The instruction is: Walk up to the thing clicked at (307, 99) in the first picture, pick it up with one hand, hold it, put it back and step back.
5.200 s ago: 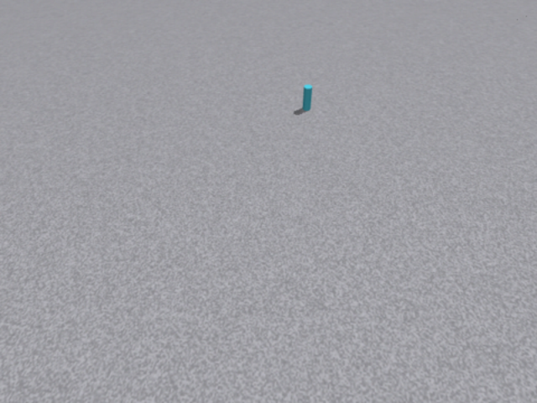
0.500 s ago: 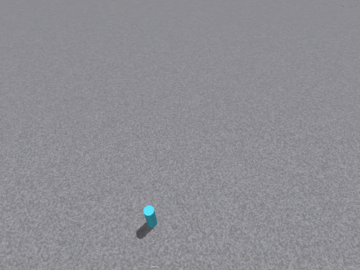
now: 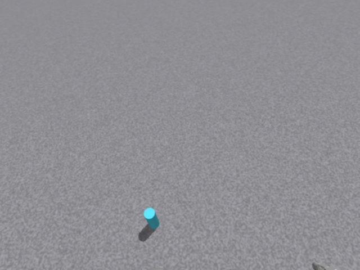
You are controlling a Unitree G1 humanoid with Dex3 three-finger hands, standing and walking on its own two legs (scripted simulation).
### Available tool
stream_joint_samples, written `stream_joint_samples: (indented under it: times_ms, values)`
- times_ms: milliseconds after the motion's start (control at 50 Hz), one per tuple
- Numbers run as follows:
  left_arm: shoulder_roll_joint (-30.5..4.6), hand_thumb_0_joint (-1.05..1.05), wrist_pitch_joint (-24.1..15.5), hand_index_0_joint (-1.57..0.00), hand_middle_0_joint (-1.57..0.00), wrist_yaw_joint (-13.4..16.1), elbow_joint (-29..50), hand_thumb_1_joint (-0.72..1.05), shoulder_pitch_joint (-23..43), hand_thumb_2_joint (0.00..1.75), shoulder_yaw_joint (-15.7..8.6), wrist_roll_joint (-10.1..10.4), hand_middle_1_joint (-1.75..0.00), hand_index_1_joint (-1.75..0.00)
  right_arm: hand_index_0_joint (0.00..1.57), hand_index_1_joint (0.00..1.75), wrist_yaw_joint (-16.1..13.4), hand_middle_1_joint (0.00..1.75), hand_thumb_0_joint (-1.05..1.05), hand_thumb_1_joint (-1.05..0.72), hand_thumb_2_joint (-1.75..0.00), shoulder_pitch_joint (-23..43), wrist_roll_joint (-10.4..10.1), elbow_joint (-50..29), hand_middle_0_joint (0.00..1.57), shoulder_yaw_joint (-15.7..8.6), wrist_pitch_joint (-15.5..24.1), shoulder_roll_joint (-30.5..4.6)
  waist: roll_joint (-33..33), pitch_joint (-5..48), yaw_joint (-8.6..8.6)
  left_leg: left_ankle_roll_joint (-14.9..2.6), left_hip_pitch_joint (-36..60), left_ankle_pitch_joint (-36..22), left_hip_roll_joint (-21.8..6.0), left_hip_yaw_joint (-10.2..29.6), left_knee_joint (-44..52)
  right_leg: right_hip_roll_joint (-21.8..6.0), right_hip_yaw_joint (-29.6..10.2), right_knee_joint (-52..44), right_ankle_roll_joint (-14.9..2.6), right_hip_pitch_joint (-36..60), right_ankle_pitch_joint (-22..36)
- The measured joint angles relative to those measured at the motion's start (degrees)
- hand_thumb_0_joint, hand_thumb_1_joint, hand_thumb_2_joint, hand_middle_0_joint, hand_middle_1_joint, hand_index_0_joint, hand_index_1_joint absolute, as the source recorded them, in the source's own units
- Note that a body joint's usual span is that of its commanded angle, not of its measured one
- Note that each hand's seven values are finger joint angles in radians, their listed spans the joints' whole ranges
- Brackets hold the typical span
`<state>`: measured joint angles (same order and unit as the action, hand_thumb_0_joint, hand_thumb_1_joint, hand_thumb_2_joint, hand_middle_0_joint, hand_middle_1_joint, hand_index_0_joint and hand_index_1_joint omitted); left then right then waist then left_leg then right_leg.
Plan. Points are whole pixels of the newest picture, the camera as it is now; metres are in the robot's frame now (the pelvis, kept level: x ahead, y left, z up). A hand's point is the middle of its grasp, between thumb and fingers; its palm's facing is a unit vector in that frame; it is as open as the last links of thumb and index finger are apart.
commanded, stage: walk up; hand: left
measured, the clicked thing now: (152, 218) +0.45 +0.22 -0.67
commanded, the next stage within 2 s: stand in 1.56 s
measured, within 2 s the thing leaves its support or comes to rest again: neither
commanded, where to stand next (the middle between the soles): +0.11 +0.00 m, yaw +1 degrees
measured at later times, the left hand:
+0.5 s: hand out of the picture +0.11 +0.24 -0.14, palm faces -0.02 -0.95 -0.30, open 7.4 cm
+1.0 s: hand out of the picture +0.11 +0.25 -0.13, palm faces +0.01 -0.94 -0.33, open 7.4 cm
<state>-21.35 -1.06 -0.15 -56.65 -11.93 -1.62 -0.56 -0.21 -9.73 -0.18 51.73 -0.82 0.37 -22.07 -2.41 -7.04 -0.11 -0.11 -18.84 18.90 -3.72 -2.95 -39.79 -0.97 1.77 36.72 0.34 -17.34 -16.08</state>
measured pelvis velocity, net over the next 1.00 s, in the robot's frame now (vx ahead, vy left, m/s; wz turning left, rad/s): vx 0.04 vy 0.00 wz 0.01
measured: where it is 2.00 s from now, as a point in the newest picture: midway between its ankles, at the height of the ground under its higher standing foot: outside the picture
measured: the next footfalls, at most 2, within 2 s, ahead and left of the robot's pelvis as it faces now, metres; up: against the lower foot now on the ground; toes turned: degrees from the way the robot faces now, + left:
none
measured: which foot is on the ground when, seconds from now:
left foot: down 0.00-1.00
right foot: down 0.00-1.00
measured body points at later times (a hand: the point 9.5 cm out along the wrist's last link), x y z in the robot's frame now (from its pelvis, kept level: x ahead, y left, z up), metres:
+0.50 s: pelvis +0.02 +0.00 +0.02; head +0.02 +0.00 +0.47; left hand +0.11 +0.29 -0.11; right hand +0.07 -0.32 -0.10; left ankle +0.04 +0.12 -0.72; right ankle +0.04 -0.13 -0.72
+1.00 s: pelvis +0.04 +0.00 +0.03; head +0.04 +0.00 +0.48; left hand +0.10 +0.30 -0.11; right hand +0.13 -0.30 -0.10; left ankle +0.04 +0.12 -0.72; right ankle +0.04 -0.13 -0.72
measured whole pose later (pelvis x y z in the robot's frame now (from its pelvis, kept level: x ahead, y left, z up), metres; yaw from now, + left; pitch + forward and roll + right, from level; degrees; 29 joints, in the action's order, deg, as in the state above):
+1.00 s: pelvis +0.04 +0.00 +0.03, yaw +0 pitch -2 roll +0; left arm -19.6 -0.5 -0.7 -67.1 -5.2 -0.6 -0.2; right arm 0.4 -3.5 0.8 66.1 0.0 1.0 -19.6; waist -0.2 -2.2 -0.6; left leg 0.8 -7.1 9.3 -2.0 -3.0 -18.5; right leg -1.6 2.0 18.1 1.0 -6.6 -9.4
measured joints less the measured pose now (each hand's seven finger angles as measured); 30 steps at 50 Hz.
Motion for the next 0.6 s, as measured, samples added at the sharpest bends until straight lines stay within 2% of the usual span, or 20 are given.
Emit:
stream_joint_samples:
  times_ms: [40,100,380,600]
  values:
    - [0.2,0.00,0.1,-0.20,-0.20,-0.3,-0.4,0.91,0.7,0.90,0.5,0.1,-0.30,-0.30,0.20,0.30,0.0,0.30,0.01,-0.90,-0.90,0.7,0.0,1.3,0.21,0.4,0.0,0.6,0.7,0.5,-0.43,-0.16,1.2,0.6,1.5,-0.2,2.2,-1.0,-0.8,0.3,-0.14,-0.2,-0.1]
    - [0.9,0.00,0.2,-0.20,-0.21,-0.4,-1.2,0.91,2.2,0.90,1.1,0.2,-0.30,-0.30,0.20,0.30,0.5,0.30,0.00,-0.90,-0.90,1.5,0.0,3.6,0.21,0.7,0.3,0.7,0.2,1.2,-0.17,0.28,2.7,-5.2,1.7,-0.3,5.9,-1.2,-0.5,-1.1,0.04,0.7,0.5]
    - [1.5,0.00,0.3,-0.20,-0.21,-1.2,-5.4,0.91,6.9,0.90,1.2,0.6,-0.30,-0.30,0.20,0.30,1.1,0.30,0.00,-0.90,-0.90,0.8,1.3,12.6,0.21,1.5,0.9,0.8,3.2,4.6,0.45,1.06,7.4,-8.8,1.3,-0.1,15.6,-0.5,0.0,-11.9,-0.02,5.8,5.4]
    - [1.3,0.00,0.8,-0.20,-0.21,-1.1,-9.1,0.91,6.7,0.90,1.2,0.7,-0.30,-0.30,0.20,0.30,0.5,0.30,0.01,-0.90,-0.90,2.6,1.1,14.4,0.21,1.1,1.1,0.8,3.2,4.4,0.48,1.01,9.4,-9.4,1.3,-0.1,18.6,-0.3,0.1,-15.9,0.23,8.3,6.5]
